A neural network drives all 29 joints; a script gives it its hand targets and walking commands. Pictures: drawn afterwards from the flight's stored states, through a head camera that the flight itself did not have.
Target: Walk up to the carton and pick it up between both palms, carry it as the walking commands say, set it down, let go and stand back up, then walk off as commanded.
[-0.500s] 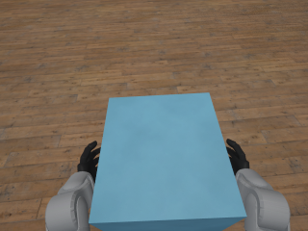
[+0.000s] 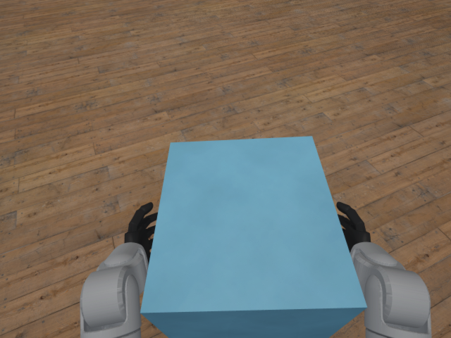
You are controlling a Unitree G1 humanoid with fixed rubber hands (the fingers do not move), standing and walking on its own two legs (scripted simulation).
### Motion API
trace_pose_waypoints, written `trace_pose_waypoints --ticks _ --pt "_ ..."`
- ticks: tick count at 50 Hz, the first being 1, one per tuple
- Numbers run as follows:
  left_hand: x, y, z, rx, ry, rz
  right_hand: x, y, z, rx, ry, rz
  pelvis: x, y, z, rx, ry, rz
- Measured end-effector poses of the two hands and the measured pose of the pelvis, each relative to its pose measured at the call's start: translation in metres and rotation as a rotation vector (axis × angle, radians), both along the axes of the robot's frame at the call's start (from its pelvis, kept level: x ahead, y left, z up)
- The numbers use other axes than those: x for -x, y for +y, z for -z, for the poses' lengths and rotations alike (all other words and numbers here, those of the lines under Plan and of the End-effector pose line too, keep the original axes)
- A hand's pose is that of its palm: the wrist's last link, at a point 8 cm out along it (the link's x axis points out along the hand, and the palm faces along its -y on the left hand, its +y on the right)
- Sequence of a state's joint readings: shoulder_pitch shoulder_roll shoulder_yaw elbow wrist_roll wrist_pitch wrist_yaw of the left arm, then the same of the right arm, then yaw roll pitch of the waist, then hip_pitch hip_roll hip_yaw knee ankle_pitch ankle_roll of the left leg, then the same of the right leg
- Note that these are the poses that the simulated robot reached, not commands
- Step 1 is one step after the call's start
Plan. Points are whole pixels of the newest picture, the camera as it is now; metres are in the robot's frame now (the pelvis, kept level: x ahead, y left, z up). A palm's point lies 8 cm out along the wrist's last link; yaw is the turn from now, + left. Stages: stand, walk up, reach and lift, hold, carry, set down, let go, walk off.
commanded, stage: carry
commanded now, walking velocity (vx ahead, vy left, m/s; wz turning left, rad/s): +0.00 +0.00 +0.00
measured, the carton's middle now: (244, 249) +0.29 -0.02 +0.00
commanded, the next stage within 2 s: none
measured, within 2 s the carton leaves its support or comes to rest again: neither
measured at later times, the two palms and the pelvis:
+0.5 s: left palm (132, 168) +0.42 +0.19 +0.08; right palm (313, 174) +0.39 -0.15 +0.08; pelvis +0.15 +0.04 +0.01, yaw -3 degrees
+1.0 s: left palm (140, 151) +0.50 +0.19 +0.05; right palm (295, 151) +0.49 -0.15 +0.04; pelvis +0.24 +0.04 -0.02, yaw -2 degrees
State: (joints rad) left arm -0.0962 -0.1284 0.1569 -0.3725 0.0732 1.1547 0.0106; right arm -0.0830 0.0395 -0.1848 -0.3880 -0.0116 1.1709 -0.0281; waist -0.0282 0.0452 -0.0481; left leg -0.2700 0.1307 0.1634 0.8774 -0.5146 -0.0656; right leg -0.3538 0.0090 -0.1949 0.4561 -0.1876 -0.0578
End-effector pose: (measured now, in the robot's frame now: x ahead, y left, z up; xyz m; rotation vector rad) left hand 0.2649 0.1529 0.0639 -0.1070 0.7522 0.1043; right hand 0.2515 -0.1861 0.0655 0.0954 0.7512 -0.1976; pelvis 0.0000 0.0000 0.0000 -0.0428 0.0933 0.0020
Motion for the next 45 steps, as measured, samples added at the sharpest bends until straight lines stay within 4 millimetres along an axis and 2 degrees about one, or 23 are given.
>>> trace_pose_waypoints --ticks 4,9,16,20,26,32,38,41,45 --pt "-0.022 0.020 -0.004 -0.008 0.033 -0.063 -0.040 0.020 0.001 -0.026 0.033 -0.043 -0.029 0.007 -0.010 -0.029 0.016 0.010" --pt "-0.057 0.042 -0.009 0.014 -0.016 -0.091 -0.080 0.042 -0.004 -0.046 -0.017 -0.035 -0.069 0.022 -0.007 -0.030 0.006 0.030" --pt "-0.110 0.047 -0.013 0.031 -0.038 -0.049 -0.116 0.047 -0.012 -0.028 -0.041 0.006 -0.117 0.036 -0.006 -0.016 0.019 0.040" --pt "-0.134 0.041 -0.014 0.024 -0.031 -0.013 -0.129 0.041 -0.011 -0.024 -0.033 0.032 -0.135 0.039 -0.008 -0.008 0.020 0.045" --pt "-0.159 0.032 -0.019 0.010 -0.024 0.021 -0.147 0.032 -0.016 -0.012 -0.026 0.045 -0.157 0.038 -0.013 -0.004 0.027 0.057" --pt "-0.185 0.034 -0.021 0.012 -0.029 0.029 -0.169 0.035 -0.020 -0.014 -0.030 0.059 -0.178 0.043 -0.014 0.008 0.031 0.067" --pt "-0.206 0.029 0.002 0.025 -0.029 0.011 -0.194 0.029 0.002 -0.007 -0.032 0.046 -0.199 0.034 0.006 0.000 0.022 0.042" --pt "-0.213 0.031 0.015 0.007 0.007 0.006 -0.207 0.031 0.015 -0.002 0.006 0.021 -0.210 0.034 0.009 0.001 0.026 0.032" --pt "-0.219 0.039 0.015 0.000 0.001 -0.010 -0.220 0.039 0.015 -0.008 0.000 0.008 -0.219 0.039 0.009 -0.003 0.034 0.035"
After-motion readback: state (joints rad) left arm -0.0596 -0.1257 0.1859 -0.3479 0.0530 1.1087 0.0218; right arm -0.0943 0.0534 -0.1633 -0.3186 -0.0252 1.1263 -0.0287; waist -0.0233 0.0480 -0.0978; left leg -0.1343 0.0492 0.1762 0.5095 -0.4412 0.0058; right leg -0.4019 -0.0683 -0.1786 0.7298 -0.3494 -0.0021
